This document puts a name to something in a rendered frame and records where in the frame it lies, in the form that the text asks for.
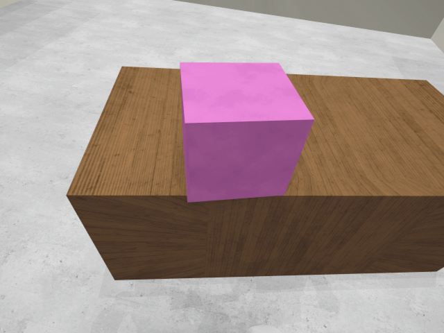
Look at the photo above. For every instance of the carton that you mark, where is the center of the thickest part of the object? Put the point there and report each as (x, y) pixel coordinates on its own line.
(244, 127)

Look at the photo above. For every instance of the pedestal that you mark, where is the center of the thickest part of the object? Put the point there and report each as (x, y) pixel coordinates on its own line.
(366, 195)

